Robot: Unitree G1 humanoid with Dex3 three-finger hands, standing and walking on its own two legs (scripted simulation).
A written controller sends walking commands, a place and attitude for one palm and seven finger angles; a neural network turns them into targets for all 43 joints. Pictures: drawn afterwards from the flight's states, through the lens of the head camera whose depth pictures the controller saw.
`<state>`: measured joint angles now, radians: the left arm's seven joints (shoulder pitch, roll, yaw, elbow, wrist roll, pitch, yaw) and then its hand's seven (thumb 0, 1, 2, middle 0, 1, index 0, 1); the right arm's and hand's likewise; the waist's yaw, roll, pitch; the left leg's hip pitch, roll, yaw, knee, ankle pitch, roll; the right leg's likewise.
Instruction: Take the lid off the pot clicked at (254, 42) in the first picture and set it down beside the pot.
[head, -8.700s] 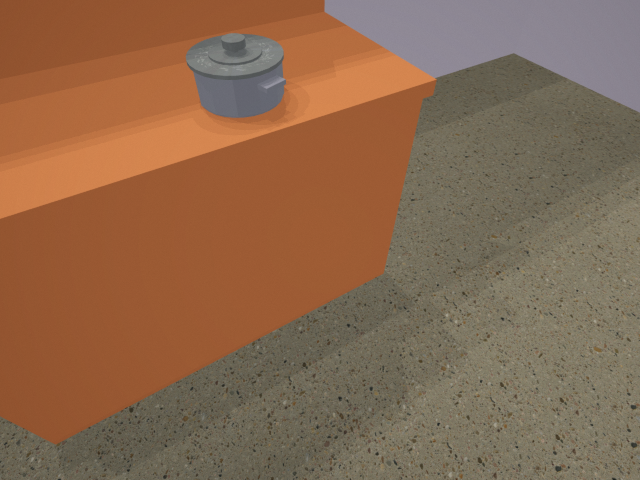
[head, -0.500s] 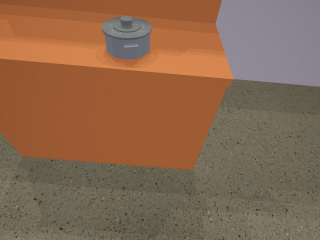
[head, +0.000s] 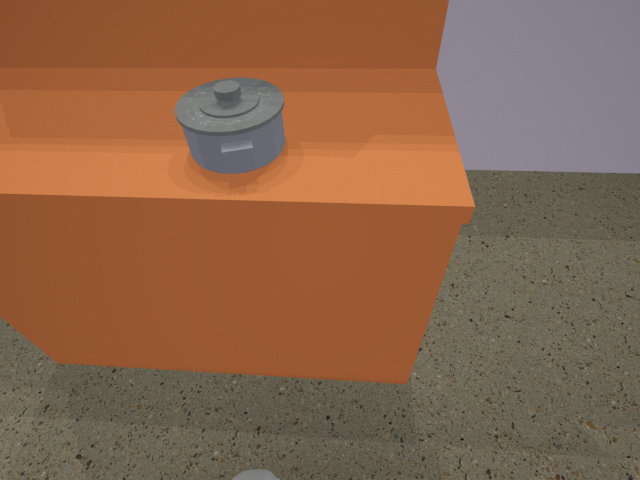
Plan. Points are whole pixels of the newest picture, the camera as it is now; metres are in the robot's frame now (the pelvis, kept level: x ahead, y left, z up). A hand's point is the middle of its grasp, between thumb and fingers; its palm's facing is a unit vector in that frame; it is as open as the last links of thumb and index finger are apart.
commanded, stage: take the last steps up to it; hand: left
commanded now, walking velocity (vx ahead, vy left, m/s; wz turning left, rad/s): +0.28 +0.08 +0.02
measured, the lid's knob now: (227, 90) +0.70 +0.20 +0.15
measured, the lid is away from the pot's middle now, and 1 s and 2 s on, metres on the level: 0.00 0.00 0.00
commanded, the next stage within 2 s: come to a stop and stand still in 0.30 s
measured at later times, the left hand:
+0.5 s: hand (160, 456) +0.19 +0.27 -0.18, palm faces +0.05 -0.98 -0.20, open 7.4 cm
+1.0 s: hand (173, 429) +0.23 +0.25 -0.17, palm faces +0.03 -0.96 -0.26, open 7.4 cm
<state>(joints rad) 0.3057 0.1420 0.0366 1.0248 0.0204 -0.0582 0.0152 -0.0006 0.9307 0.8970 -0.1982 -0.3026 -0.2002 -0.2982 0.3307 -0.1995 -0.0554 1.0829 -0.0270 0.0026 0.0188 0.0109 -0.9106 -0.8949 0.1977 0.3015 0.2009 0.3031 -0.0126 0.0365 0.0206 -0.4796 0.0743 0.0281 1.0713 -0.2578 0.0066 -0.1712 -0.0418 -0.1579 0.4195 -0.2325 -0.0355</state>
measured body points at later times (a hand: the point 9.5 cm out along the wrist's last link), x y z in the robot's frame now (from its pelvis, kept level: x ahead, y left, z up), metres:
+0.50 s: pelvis +0.16 +0.08 +0.00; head +0.18 +0.09 +0.45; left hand +0.19 +0.32 -0.16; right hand +0.22 -0.15 -0.15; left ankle +0.16 +0.16 -0.74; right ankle +0.16 -0.03 -0.68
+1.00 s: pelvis +0.16 +0.07 -0.01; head +0.20 +0.05 +0.44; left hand +0.23 +0.30 -0.15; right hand +0.21 -0.18 -0.17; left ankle +0.11 +0.21 -0.69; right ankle +0.23 -0.04 -0.74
